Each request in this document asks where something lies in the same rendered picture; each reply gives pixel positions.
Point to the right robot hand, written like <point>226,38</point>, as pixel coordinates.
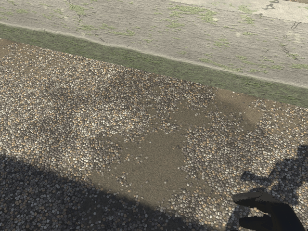
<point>282,216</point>

